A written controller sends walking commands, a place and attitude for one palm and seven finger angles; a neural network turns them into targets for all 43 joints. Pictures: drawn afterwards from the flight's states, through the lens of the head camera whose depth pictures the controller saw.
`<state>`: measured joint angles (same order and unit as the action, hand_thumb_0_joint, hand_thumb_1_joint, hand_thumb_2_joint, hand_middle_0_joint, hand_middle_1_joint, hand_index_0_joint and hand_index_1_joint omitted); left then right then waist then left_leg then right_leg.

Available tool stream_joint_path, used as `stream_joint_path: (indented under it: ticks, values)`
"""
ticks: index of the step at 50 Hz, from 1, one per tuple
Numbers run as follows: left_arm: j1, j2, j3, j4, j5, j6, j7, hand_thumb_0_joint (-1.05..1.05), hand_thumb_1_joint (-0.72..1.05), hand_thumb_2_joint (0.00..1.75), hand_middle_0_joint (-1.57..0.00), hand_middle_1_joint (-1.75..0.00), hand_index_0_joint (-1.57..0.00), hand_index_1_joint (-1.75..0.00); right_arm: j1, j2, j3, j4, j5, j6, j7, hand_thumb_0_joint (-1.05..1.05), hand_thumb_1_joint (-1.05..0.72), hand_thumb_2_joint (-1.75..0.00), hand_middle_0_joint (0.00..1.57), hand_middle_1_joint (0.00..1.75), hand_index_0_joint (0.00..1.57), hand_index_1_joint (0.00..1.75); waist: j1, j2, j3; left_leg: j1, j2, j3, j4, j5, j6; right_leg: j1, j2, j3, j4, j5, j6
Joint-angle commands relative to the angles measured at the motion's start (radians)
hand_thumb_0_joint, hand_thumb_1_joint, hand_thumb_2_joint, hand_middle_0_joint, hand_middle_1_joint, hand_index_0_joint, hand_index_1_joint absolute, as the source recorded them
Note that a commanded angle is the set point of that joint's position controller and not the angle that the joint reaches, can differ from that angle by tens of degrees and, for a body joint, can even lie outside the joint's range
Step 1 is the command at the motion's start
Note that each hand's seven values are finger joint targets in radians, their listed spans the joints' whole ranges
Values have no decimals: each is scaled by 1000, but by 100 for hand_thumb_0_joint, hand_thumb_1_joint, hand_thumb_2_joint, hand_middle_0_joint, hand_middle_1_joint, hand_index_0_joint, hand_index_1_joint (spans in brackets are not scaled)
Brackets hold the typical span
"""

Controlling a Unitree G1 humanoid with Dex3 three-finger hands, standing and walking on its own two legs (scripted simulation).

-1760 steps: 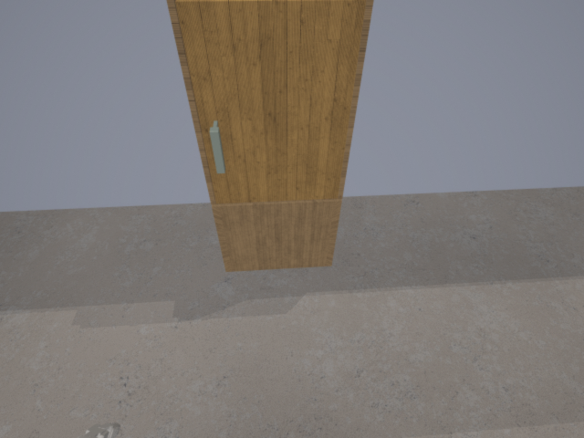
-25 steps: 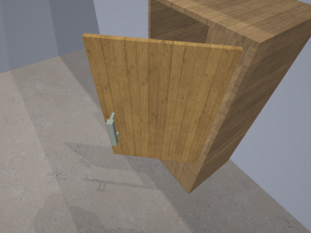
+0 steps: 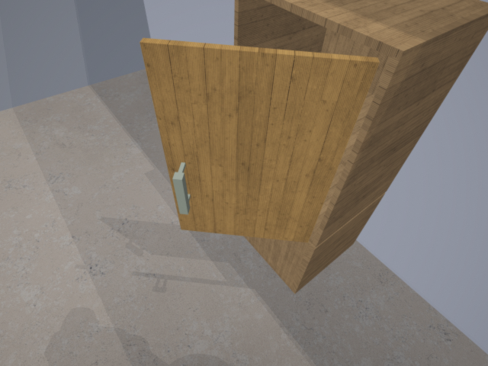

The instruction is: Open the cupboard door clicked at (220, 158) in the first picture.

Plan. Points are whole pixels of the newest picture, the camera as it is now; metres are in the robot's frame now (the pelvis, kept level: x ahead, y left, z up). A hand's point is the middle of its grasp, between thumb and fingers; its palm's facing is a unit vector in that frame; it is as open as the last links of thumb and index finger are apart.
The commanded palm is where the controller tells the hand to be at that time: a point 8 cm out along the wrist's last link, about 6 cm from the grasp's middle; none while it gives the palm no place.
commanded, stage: come to a stop and stand still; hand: left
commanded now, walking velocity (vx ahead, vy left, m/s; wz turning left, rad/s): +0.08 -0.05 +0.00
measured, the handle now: (183, 188) +0.53 +0.18 -0.10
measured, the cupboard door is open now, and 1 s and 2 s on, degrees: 46 46 46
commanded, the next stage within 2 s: look again from close up in 0.74 s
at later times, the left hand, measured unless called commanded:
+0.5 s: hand out of the picture +0.02 +0.17 -0.18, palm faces +0.00 -0.98 -0.17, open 7.4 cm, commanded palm none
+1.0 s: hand out of the picture +0.05 +0.21 -0.17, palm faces -0.02 -0.97 -0.22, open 7.4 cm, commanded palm none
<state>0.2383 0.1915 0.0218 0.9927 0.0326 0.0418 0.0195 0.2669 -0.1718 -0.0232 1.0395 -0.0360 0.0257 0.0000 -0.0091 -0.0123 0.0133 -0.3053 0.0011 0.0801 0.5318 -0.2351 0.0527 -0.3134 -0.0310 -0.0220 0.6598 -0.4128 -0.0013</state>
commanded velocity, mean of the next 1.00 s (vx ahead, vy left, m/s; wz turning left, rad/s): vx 0.00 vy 0.00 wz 0.00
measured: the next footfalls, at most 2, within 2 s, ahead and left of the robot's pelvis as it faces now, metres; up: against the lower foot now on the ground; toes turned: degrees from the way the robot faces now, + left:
none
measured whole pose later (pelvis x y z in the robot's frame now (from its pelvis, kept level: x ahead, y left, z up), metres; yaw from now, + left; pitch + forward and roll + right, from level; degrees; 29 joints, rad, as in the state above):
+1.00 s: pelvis +0.03 +0.02 +0.00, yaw -2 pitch -1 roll +0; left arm 0.27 0.21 -0.01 1.08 0.02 0.00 0.04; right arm 0.22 -0.18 0.02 1.11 -0.02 -0.02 -0.03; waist 0.01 -0.03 0.02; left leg -0.19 -0.05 0.09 0.46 -0.27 0.08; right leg -0.10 -0.03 -0.02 0.45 -0.34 0.02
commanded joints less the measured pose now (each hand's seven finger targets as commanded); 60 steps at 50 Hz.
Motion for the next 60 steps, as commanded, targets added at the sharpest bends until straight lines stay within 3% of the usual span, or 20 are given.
stream_joint_path:
  ticks: [1,4,5,7,8,9,10,11,13,14,15,16,17,18,20,23,32,35,47,60]
  values:
    - [126,13,9,-8,2,-23,-8,0,90,90,-20,-30,-20,-30,-40,-154,-24,-50,5,-34,-16,0,-90,-90,20,30,20,30,48,138,70,-151,241,-318,-397,-476,85,58,23,-36,81,-32,-25]
    - [119,-6,-1,6,-8,-44,-4,0,90,90,-20,-30,-20,-30,32,-130,-19,-13,7,-37,-22,0,-90,-90,20,30,20,30,24,113,60,-1,191,-258,-325,-299,60,59,16,-43,-164,35,-19]
    - [126,2,-3,15,-10,-53,0,0,90,90,-20,-30,-20,-30,55,-105,-13,0,12,-40,-24,0,-90,-90,20,30,20,30,22,76,70,7,167,-222,-272,-195,44,100,5,-16,-268,100,-20]
    - [160,43,-1,39,-14,-68,13,0,90,90,-20,-30,-20,-30,64,-56,1,4,24,-51,-24,0,-90,-90,20,30,20,30,19,-16,43,-14,93,-116,-141,-8,-6,167,-97,130,-349,168,-52]
    - [246,77,-12,63,0,-86,50,0,90,90,-20,-30,-20,-30,-93,-89,5,-71,27,-52,-14,0,-90,-90,20,30,20,30,78,-68,150,-11,59,-84,69,-56,-55,4,-129,213,-423,395,-31]
    - [146,131,-26,14,-8,-94,37,0,90,90,-20,-30,-20,-30,-8,-42,6,-94,24,-28,6,0,-90,-90,20,30,20,30,-16,-126,108,-12,39,-51,154,-149,-56,-58,-186,230,-485,17,-67]
    - [121,105,-16,8,-7,-106,32,0,90,90,-20,-30,-20,-30,9,-37,4,-67,7,-22,14,0,-90,-90,20,30,20,30,-14,-96,88,-58,33,-44,203,-121,-58,-6,-196,245,-475,87,-97]
    - [107,88,-14,11,-12,-112,33,0,90,90,-20,-30,-20,-30,24,-45,3,-59,10,-26,12,0,-90,-90,20,30,20,30,-32,-89,55,-66,38,-58,207,-93,-49,64,-168,183,-418,294,-112]
    - [121,83,-12,16,-14,-115,36,0,90,90,-20,-30,-20,-30,39,-32,12,-60,20,-43,2,0,-90,-90,20,30,20,30,-25,-69,-38,-12,30,-41,109,-89,-43,177,-155,144,-310,565,-134]
    - [123,80,-14,23,-15,-115,38,0,90,90,-20,-30,-20,-30,55,-28,15,-51,21,-51,-5,0,-90,-90,20,30,20,30,-27,-67,-73,52,29,-44,19,-39,-43,198,-142,124,-253,646,-123]
    - [129,75,-13,23,-14,-113,41,0,90,90,-20,-30,-20,-30,84,-31,15,-35,23,-61,-8,0,-90,-90,20,30,20,30,-29,-16,-84,94,45,-62,-45,101,-36,215,-111,82,-186,703,-95]
    - [155,63,-17,34,-20,-107,41,0,90,90,-20,-30,-20,-30,93,-60,16,-25,24,-67,-15,0,-90,-90,20,30,20,30,-15,51,-112,152,85,-106,-33,283,-16,192,-78,71,-154,624,-67]
    - [177,48,-18,45,-21,-101,43,0,90,90,-20,-30,-20,-30,93,-80,16,-15,23,-69,-25,0,-90,-90,20,30,20,30,-4,66,-108,174,119,-132,0,419,6,162,-59,63,-160,534,-55]
    - [179,43,-21,57,-23,-93,44,0,90,90,-20,-30,-20,-30,86,-81,18,-6,24,-70,-33,0,-90,-90,20,30,20,30,-1,123,-90,178,129,-151,-11,486,19,153,-49,51,-163,438,-49]
    - [188,38,-23,71,-17,-82,43,0,90,90,-20,-30,-20,-30,56,-77,23,-6,26,-66,-39,0,-90,-90,20,30,20,30,14,85,5,119,131,-157,-29,471,31,135,-43,45,-204,358,-40]
    - [172,43,-25,74,-19,-75,39,0,90,90,-20,-30,-20,-30,44,-82,23,-3,26,-60,-38,0,-90,-90,20,30,20,30,7,-11,42,103,108,-146,-62,305,13,122,-55,57,-224,363,-39]
    - [130,89,-17,55,-20,-66,34,0,90,90,-20,-30,-20,-30,14,-110,22,10,23,-65,-38,0,-90,-90,20,30,20,30,14,19,-7,145,102,-142,-99,348,13,163,-68,57,-223,381,-32]
    - [120,96,-14,50,-17,-65,34,0,90,90,-20,-30,-20,-30,0,-116,19,14,23,-65,-39,0,-90,-90,20,30,20,30,19,10,12,145,104,-141,-106,365,16,158,-69,54,-230,385,-30]
    - [81,137,-9,47,-18,-59,28,0,90,90,-20,-30,-20,-30,-31,-151,15,27,25,-64,-35,0,-90,-90,20,30,20,30,17,9,-4,165,105,-148,-142,316,15,171,-81,63,-255,349,-27]
    - [72,145,-12,70,-14,-56,20,0,90,90,-20,-30,-20,-30,-52,-166,14,45,28,-62,-30,0,-90,-90,20,30,20,30,20,6,56,138,109,-164,-209,157,16,142,-81,66,-303,229,-23]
